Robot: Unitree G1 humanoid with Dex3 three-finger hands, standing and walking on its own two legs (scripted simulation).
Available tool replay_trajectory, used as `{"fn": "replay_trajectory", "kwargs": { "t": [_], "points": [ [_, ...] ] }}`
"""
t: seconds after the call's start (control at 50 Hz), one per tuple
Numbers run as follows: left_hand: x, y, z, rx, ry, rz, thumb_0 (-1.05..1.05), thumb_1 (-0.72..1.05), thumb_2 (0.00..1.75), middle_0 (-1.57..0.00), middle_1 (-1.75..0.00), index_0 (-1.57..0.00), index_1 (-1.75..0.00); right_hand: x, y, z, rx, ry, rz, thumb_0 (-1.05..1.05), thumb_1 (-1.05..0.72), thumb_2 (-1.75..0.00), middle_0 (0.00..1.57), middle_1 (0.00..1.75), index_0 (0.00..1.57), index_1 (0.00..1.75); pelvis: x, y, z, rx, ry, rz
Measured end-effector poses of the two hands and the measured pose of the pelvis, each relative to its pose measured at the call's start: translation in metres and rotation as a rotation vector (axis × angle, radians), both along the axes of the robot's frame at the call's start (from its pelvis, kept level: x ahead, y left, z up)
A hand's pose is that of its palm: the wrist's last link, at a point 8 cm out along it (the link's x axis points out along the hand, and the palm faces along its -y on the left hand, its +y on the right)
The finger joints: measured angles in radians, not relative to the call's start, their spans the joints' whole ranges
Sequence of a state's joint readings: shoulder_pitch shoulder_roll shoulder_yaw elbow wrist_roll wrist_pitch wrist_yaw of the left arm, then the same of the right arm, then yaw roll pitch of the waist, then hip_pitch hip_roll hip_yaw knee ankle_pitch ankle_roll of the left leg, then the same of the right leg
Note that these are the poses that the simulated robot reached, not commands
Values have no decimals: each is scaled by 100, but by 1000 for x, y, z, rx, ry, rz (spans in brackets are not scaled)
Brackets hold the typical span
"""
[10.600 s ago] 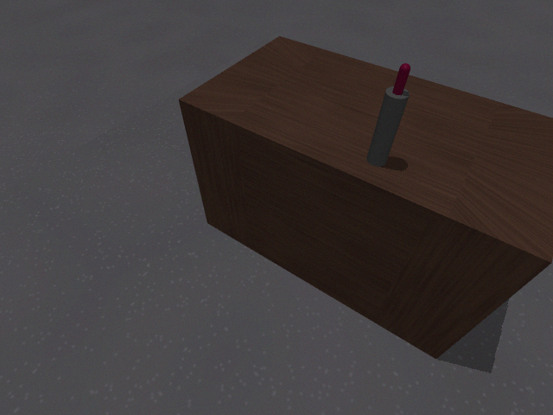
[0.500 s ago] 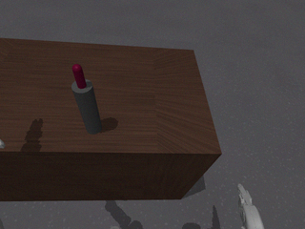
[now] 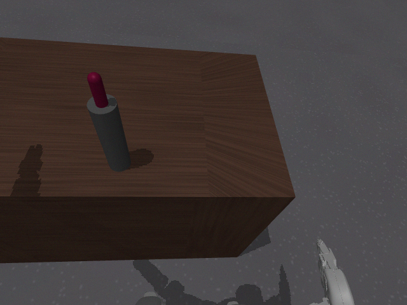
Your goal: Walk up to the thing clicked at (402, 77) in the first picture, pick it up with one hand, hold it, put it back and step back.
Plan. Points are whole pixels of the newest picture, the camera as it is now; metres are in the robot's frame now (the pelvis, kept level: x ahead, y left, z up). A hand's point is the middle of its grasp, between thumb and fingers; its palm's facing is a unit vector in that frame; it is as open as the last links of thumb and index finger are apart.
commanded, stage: go down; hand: left
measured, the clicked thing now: (109, 127) +0.46 +0.19 +0.06
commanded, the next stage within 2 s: approach in 0.72 s
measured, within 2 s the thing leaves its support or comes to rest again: neither
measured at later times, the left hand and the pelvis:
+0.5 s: hand out of the picture +0.40 +0.38 +0.13, palm faces +0.18 -0.98 +0.01, open 17.6 cm; pelvis +0.01 +0.00 +0.00, yaw -1 degrees
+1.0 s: hand out of the picture +0.38 +0.38 +0.10, palm faces +0.18 -0.98 +0.00, open 17.6 cm; pelvis +0.00 +0.00 -0.01, yaw +0 degrees
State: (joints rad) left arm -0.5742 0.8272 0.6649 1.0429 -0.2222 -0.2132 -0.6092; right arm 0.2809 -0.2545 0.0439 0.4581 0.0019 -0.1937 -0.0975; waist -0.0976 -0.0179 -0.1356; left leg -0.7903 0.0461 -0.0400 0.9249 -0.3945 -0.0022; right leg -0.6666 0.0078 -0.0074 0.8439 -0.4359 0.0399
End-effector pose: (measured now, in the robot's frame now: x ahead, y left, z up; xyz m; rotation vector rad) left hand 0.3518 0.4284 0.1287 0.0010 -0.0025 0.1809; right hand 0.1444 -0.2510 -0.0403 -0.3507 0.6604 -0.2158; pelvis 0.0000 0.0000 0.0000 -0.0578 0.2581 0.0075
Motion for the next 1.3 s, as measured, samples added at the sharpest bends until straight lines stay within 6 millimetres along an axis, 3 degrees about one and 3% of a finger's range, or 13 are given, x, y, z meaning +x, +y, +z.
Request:
{"fn": "replay_trajectory", "kwargs": {
  "t": [0.44,0.6,0.8,0.98,1.06,1.18,1.3],
  "points": [
    [18,3,7,-6,16,-7,-2,-56,7,-5,-4,-5,-5,4,6,3,6,-31,-1,-1,53,-6,6,5,5,5,7,3,-4,-7,23,-8],
    [11,4,-9,-24,29,2,-2,-59,6,-6,-5,-6,-5,0,2,3,-4,-8,1,-1,53,-6,6,5,5,5,9,4,-5,-7,24,-7],
    [9,1,-3,-15,20,1,-2,-59,5,-6,-5,-6,-5,6,-5,6,-21,-24,-13,-1,52,-6,6,5,5,5,6,4,-4,-9,7,-3],
    [-2,3,-21,-13,46,7,-2,-58,5,-6,-5,-6,-6,-4,5,-5,8,15,12,-1,54,-5,5,5,5,5,1,3,-7,-6,19,0],
    [4,-11,-42,-30,59,-21,-2,-59,5,-6,-5,-5,-6,0,11,-8,9,12,39,-1,54,-5,6,5,5,5,-3,3,-11,-9,31,4],
    [28,-57,-83,-68,93,-100,-2,-60,5,-5,-5,-5,-6,8,8,4,-26,-52,58,-1,56,-5,6,5,6,5,-8,4,-18,-14,51,1],
    [57,-100,-110,-86,55,-113,-2,-60,4,-6,-5,-6,-5,-9,-6,17,-84,-48,31,-1,56,-5,6,5,6,5,-12,2,-25,-15,66,-11]
  ]
}}
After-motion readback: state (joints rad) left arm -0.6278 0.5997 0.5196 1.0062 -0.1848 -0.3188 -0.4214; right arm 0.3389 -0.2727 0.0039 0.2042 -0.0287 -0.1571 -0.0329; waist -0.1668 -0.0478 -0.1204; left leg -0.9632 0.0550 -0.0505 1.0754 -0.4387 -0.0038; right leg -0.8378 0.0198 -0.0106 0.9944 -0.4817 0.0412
